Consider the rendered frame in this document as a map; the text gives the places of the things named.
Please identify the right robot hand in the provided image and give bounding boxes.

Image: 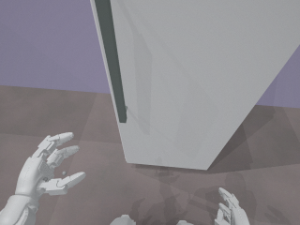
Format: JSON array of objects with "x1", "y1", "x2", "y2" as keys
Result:
[{"x1": 214, "y1": 187, "x2": 250, "y2": 225}]

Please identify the left robot forearm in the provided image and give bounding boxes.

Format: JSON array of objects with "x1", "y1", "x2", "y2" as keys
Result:
[{"x1": 0, "y1": 194, "x2": 40, "y2": 225}]

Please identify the handle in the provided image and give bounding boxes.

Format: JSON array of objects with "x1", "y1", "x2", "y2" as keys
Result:
[{"x1": 95, "y1": 0, "x2": 128, "y2": 123}]

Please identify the fridge door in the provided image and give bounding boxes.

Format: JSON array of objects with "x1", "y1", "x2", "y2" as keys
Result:
[{"x1": 92, "y1": 0, "x2": 300, "y2": 171}]

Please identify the left robot hand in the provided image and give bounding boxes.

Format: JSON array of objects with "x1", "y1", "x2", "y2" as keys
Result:
[{"x1": 15, "y1": 132, "x2": 86, "y2": 201}]

